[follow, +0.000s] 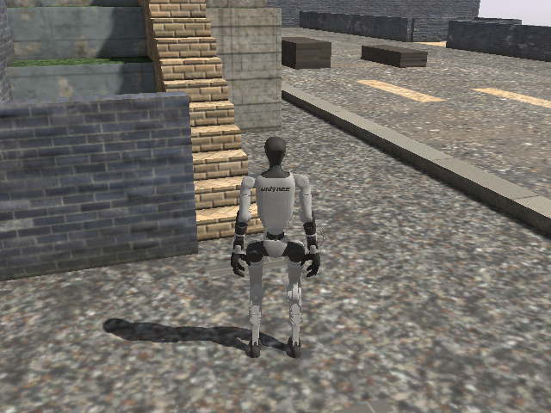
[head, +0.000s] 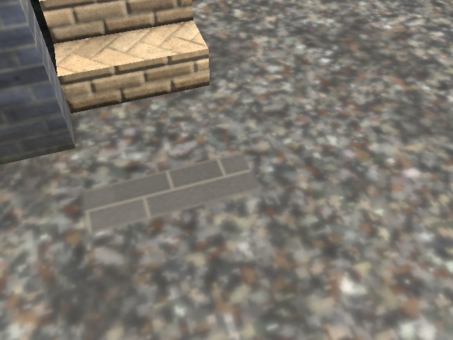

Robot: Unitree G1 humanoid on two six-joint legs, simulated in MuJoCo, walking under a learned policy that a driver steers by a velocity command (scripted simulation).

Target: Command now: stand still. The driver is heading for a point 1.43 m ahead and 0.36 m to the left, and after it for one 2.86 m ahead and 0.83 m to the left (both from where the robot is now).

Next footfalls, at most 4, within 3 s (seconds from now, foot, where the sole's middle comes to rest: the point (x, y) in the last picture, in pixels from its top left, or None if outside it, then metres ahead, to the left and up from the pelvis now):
0.82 left None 0.42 0.09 -0.77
1.38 right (287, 274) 0.71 -0.16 -0.77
1.96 left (205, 206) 0.97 0.11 -0.77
2.46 right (223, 144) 1.28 0.04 -0.77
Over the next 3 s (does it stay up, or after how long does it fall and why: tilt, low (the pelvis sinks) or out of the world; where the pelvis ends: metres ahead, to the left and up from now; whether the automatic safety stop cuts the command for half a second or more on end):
stays up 1.27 0.21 -0.01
